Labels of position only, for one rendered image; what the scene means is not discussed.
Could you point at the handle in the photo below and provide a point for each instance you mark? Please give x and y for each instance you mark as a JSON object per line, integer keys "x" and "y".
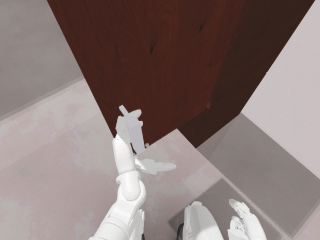
{"x": 134, "y": 130}

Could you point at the robot left hand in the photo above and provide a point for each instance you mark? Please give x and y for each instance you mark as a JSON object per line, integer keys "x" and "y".
{"x": 123, "y": 153}

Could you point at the cupboard door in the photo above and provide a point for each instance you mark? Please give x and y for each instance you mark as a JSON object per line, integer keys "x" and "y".
{"x": 158, "y": 56}

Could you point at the robot right hand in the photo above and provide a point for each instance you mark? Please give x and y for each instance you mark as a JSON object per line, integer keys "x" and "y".
{"x": 249, "y": 227}

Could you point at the right robot shin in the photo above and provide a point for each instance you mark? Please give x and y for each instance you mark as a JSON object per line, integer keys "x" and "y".
{"x": 188, "y": 235}

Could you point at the robot left forearm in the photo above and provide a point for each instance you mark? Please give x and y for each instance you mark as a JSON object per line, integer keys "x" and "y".
{"x": 122, "y": 217}

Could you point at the left robot thigh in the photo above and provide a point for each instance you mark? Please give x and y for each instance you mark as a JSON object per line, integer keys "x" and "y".
{"x": 139, "y": 227}

